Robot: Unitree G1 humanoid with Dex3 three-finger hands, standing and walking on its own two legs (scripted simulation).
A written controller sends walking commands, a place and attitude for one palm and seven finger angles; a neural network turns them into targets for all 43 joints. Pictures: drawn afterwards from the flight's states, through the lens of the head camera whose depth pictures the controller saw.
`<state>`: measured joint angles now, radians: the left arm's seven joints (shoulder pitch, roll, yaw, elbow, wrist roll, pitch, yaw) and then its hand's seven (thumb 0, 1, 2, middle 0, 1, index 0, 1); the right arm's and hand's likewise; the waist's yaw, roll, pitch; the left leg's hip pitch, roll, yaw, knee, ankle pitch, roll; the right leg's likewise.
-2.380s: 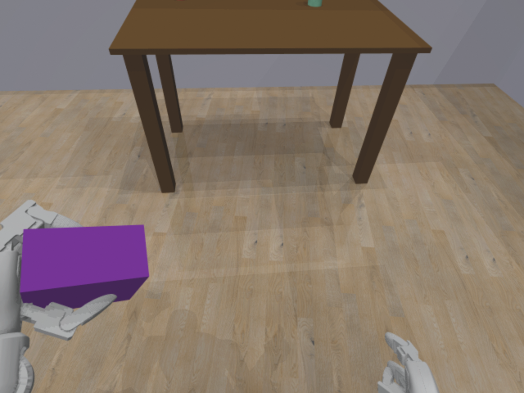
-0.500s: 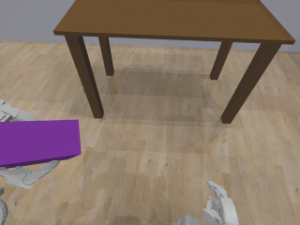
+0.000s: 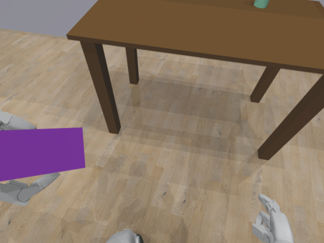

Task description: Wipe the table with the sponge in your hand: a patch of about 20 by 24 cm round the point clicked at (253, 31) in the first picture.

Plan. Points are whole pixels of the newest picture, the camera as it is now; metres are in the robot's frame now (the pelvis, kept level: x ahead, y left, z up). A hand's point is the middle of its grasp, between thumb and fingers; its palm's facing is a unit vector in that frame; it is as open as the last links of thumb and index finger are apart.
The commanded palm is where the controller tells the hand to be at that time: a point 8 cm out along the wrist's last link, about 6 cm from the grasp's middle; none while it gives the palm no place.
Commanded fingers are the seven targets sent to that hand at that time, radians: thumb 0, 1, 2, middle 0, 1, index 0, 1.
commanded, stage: walk to a spot facing it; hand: left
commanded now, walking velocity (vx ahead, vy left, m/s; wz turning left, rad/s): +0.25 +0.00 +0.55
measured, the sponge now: (49, 152) +0.23 +0.20 +0.18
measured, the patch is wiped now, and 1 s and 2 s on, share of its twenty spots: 0.00 0.00 0.00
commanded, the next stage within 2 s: none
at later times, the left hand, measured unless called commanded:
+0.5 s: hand (34, 155) +0.22 +0.22 +0.19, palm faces +0.66 -0.63 -0.41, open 10.4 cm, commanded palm +0.15 +0.25 +0.20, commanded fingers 0.00 0.10 1.30 -1.20 -1.60 -1.20 -1.60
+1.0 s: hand (3, 224) +0.12 +0.20 +0.20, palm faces +0.80 -0.40 -0.45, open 10.4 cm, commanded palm +0.07 +0.21 +0.20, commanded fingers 0.00 0.10 1.30 -1.20 -1.60 -1.20 -1.60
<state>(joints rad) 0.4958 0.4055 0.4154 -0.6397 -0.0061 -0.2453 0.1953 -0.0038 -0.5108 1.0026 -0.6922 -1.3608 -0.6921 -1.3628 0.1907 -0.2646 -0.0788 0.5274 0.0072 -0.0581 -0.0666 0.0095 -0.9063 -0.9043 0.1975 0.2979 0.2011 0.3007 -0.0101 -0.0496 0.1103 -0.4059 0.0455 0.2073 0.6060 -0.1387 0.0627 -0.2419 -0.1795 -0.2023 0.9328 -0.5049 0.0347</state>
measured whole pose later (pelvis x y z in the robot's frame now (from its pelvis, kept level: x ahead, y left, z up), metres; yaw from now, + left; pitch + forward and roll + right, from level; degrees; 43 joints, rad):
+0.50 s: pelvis +0.09 -0.07 +0.02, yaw +19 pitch -2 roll +2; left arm 0.43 0.30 0.31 -0.48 -0.01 -0.15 0.15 0.00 -0.51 1.00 -0.69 -1.36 -0.69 -1.36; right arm 0.17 -0.24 -0.01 0.66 0.00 -0.06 -0.08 0.01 -0.90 -0.90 0.20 0.30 0.21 0.30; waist 0.02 0.01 0.08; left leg -0.52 0.04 0.08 1.11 -0.45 -0.05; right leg -0.21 -0.16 -0.20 0.58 -0.33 0.02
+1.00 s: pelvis +0.10 -0.11 +0.02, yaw +36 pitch -1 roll -2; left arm 0.51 0.40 0.38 -0.57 -0.05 -0.15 0.14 0.00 -0.51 1.00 -0.69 -1.36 -0.69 -1.36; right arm 0.23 -0.14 0.04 0.59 0.01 -0.11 -0.04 0.01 -0.90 -0.90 0.20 0.30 0.21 0.30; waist 0.03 0.05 0.05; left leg -0.39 0.03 -0.09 0.51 -0.11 -0.03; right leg -0.29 -0.01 -0.08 0.67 -0.44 0.09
